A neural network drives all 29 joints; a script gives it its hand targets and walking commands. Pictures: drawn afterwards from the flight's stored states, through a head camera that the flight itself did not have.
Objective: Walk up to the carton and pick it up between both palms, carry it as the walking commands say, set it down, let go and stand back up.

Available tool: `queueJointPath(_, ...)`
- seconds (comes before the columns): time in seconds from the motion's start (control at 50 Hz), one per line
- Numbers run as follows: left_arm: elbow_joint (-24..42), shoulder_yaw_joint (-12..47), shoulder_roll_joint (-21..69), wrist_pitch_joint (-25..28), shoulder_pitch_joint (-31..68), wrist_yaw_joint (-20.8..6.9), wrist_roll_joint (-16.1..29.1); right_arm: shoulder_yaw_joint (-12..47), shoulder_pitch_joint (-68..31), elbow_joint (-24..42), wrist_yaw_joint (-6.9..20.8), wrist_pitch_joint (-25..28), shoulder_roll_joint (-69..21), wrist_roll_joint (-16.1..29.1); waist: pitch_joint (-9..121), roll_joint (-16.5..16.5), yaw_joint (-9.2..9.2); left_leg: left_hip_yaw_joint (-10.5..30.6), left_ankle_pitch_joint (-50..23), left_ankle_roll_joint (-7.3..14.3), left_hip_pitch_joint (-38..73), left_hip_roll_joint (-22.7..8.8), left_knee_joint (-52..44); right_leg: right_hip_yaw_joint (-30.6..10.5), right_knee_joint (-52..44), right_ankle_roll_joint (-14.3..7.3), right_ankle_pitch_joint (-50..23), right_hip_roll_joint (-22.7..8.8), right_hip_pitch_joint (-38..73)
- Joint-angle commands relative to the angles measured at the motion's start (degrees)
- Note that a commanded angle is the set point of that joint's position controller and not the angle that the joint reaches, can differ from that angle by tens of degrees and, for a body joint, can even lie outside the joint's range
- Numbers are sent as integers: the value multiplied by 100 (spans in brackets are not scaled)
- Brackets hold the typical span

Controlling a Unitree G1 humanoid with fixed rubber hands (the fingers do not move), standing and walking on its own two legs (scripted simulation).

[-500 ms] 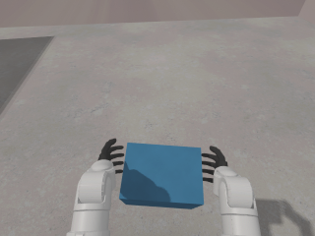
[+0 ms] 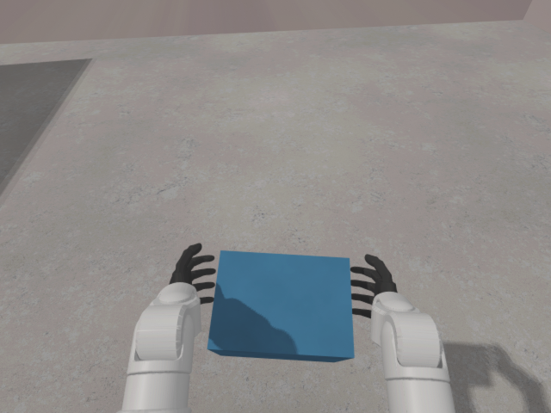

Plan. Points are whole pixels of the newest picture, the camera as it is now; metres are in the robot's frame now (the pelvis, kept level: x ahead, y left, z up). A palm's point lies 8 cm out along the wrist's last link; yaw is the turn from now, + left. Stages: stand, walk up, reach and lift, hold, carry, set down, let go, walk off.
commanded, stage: carry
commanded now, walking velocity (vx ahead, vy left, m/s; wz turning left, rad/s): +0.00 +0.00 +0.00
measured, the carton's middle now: (281, 310) +0.30 +0.00 -0.04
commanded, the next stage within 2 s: hold in 0.50 s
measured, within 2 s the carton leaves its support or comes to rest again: neither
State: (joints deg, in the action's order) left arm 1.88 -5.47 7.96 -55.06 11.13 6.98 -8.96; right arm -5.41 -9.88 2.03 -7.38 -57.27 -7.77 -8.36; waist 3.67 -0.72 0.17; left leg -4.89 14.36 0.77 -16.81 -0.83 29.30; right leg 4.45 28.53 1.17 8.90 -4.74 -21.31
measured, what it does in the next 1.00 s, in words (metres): stands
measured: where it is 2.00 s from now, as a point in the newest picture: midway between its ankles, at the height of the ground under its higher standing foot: outside the picture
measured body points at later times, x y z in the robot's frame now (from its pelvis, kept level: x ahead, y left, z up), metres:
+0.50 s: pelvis +0.00 +0.00 +0.00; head +0.00 +0.00 +0.45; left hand +0.30 +0.15 +0.04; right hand +0.29 -0.15 +0.02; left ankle +0.01 +0.11 -0.73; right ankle +0.06 -0.13 -0.73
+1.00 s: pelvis +0.02 -0.02 +0.01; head -0.02 -0.03 +0.46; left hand +0.32 +0.14 +0.04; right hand +0.32 -0.16 +0.03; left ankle +0.01 +0.11 -0.73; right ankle +0.07 -0.14 -0.73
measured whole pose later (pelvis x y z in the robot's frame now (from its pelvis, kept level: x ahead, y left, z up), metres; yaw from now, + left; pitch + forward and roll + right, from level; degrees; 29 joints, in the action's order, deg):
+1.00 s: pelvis +0.02 -0.02 +0.01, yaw +6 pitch -6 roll +0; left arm -23.3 -15.1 10.5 -39.1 21.2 -1.5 -20.0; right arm -16.3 -17.6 -19.5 -1.4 -43.0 -9.4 -18.7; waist -1.0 -1.2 1.3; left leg 1.5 12.6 -0.2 -4.0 -0.9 22.9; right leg 0.3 21.9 -0.2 9.2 0.1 -6.4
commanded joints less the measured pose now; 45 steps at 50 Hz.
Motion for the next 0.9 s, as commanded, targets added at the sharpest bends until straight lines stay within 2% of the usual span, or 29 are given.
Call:
queueJointPath(0.0, 549, 2968, 5018, 138, 2358, -1367, 1676, 3093, -2940, 985, 1353, 366, -4874, 1708, 2153, 264, 17, 435, -866, 160, 606, -663, -367, -239, -235, -216, -748, -513, 1005)
queueJointPath(0.04, 1261, 3400, 5076, 80, 2518, -1339, 1927, 3346, -2900, 1358, 1408, 290, -4949, 1962, 1983, -271, 10, 317, -995, 139, 712, -670, -296, -295, -154, -231, -1056, -504, 900)
queueJointPath(0.06, -799, 2168, 4526, 265, 1905, -1403, 1002, 2327, -2723, -383, 1413, 505, -4560, 1093, 1885, 36, 32, 360, -846, 114, 530, -719, -297, -261, -119, -215, -761, -560, 839)
queueJointPath(0.08, 109, 2605, 4767, 472, 1883, -1422, 1344, 2785, -2651, 510, 1426, 707, -4691, 1426, 2145, 181, 51, 395, -998, 88, 682, -736, -235, -323, -224, -224, -795, -547, 1050)
queueJointPath(0.12, -207, 2436, 4778, 722, 2255, -1460, 1240, 2788, -3179, 575, 1452, 953, -4671, 1365, 1766, 603, 60, 425, -629, 115, 281, -669, -168, -379, -336, -192, -774, -540, 911)
queueJointPath(0.16, -324, 2180, 4560, 924, 2336, -1440, 1025, 2507, -3004, 47, 1437, 1134, -4607, 1139, 1857, 350, 44, 506, -148, 117, 84, -640, -343, -328, -457, -225, -186, -456, 1016)
queueJointPath(0.18, 506, 2844, 4945, 853, 2340, -1383, 1511, 3301, -3405, 1370, 1398, 1089, -4822, 1725, 1746, 582, 52, 517, -216, 150, 190, -654, -291, -399, -464, -243, -284, -469, 976)
queueJointPath(0.26, 601, 2880, 4672, 636, 2345, -1276, 1467, 3013, -2673, 703, 1335, 827, -4615, 1525, 2211, 45, 23, 435, -767, 87, 458, -676, -202, -298, -173, -244, -834, -480, 1066)
queueJointPath(0.3, 585, 3014, 4761, 571, 2066, -1306, 1553, 3287, -3140, 1565, 1356, 868, -4565, 1724, 2128, -221, 19, 502, -1091, 160, 382, -694, -221, -371, -130, -272, -1026, -446, 1123)
queueJointPath(0.32, 56, 2625, 4566, 653, 2110, -1270, 1183, 2817, -2729, 335, 1368, 821, -4595, 1399, 2152, -71, 28, 358, -990, 146, 669, -710, -152, -277, -98, -270, -897, -478, 1014)
queueJointPath(0.4, 354, 2899, 4696, 755, 2169, -1370, 1409, 3073, -2805, 840, 1427, 956, -4521, 1487, 1799, 177, 37, 416, -574, 148, 468, -635, -214, -445, -270, -236, -606, -488, 735)
queueJointPath(0.42, -359, 2413, 4566, 817, 2256, -1379, 1094, 2485, -2480, -192, 1418, 1033, -4351, 1063, 1617, -110, 36, 409, -432, 152, 201, -628, -327, -279, -316, -203, -469, -440, 843)
queueJointPath(0.44, 169, 2752, 4567, 867, 2195, -1393, 1343, 2998, -2879, 727, 1413, 1139, -4549, 1414, 1800, 285, 12, 514, -239, 142, 215, -663, -361, -400, -458, -235, -98, -457, 917)
queueJointPath(0.48, 1265, 3272, 4868, 662, 2572, -1315, 1825, 3491, -3437, 1744, 1356, 905, -4764, 1971, 1885, -82, 17, 410, -483, 155, 411, -624, -386, -216, -331, -240, -135, -347, 783)
queueJointPath(0.5, -1938, 2120, 4984, 831, 1113, -1459, 645, 2259, -2485, -587, 1556, 1032, -4756, 841, 220, -266, -247, 1140, -206, 231, 198, 461, -946, -612, -383, -432, 177, 1060, 1576)
queueJointPath(0.54, -767, 2653, 5267, 1676, 2251, -1612, 914, 2523, -2564, -268, 1747, 1714, -4865, 749, 1037, -285, 394, 1070, -936, 63, 1269, 474, -1028, -805, -520, -404, -412, 977, 1602)
queueJointPath(0.58, -277, 3182, 5974, 1858, 2851, -1749, 1350, 3255, -3100, 268, 1967, 1796, -5453, 1223, 1745, -208, 124, 928, -1581, -51, 1661, 531, -734, -792, -399, -296, -888, 1036, 1656)
queueJointPath(0.6, -231, 3347, 6066, 1808, 3044, -1861, 1432, 3120, -3168, 290, 2011, 1802, -5506, 1168, 1641, 75, 407, 1084, -1669, -4, 1654, 511, -738, -727, -479, -264, -1013, 1130, 1750)
queueJointPath(0.62, -339, 3047, 6026, 1858, 3261, -1828, 1243, 3314, -3697, 305, 2106, 1820, -5483, 1318, 2043, -33, -46, 1061, -1617, -4, 1640, 535, -769, -754, -507, -280, -821, 1099, 1763)
queueJointPath(0.64, -391, 3368, 6299, 1795, 3237, -1865, 1351, 3393, -3558, 431, 2195, 1842, -5412, 1353, 2538, -348, 215, 952, -1865, -99, 1891, 485, -690, -762, -386, -246, -962, 1068, 1671)
queueJointPath(0.66, -592, 3296, 6123, 1776, 2955, -1911, 1395, 3556, -3927, 625, 2134, 1825, -5601, 1474, 2328, 158, 48, 1079, -1575, 30, 1640, 489, -701, -672, -494, -186, -770, 1144, 1832)
queueJointPath(0.68, -985, 3416, 6009, 1719, 3157, -2012, 1302, 3078, -3588, 309, 2070, 1752, -5363, 1232, 2130, -143, 414, 988, -995, -11, 1581, 496, -788, -719, -627, -163, -463, 1126, 1843)
queueJointPath(0.7, -1031, 3146, 5975, 1780, 3310, -2047, 1244, 2809, -3412, -355, 2074, 1662, -5311, 974, 1600, 307, 298, 1030, -648, 21, 1539, 488, -873, -640, -816, -144, 79, 1135, 1520)
queueJointPath(0.76, -1345, 2851, 5942, 1745, 3326, -2107, 1039, 2843, -3739, -491, 2117, 1609, -5650, 979, 1063, 346, 225, 1096, -231, 106, 1198, 482, -944, -711, -754, -157, 187, 1066, 1587)
queueJointPath(0.78, -1713, 2579, 6303, 1575, 2949, -2118, 856, 2812, -3914, -584, 2138, 1695, -5532, 992, 1464, -275, -49, 1128, -880, -19, 1039, 448, -959, -863, -637, -272, -677, 1057, 2331)
queueJointPath(0.8, -1644, 2530, 6145, 1565, 3073, -2135, 756, 2517, -3664, -920, 2086, 1714, -5505, 759, 1695, 34, 282, 1128, -1385, -41, 1026, 538, -917, -768, -680, -203, -1210, 1072, 2692)
queueJointPath(0.82, -1818, 2408, 6097, 1561, 2731, -2143, 721, 2723, -3722, -819, 2115, 1730, -5601, 934, 1564, -124, 16, 1078, -1511, -53, 1300, 563, -919, -868, -722, -224, -1264, 1013, 2470)
queueJointPath(0.86, -1824, 2206, 5951, 1730, 3270, -2174, 681, 2434, -4068, -943, 2073, 1836, -5668, 765, 1407, 343, 209, 1073, -984, 69, 851, 603, -996, -796, -734, -129, -1160, 1005, 2725)
queueJointPath(0.88, -2307, 1838, 5820, 1655, 3127, -2214, 397, 2134, -3998, -1304, 2098, 1779, -5368, 588, 768, -77, 51, 1001, -628, 47, 658, 601, -1149, -787, -845, -152, -647, 986, 2462)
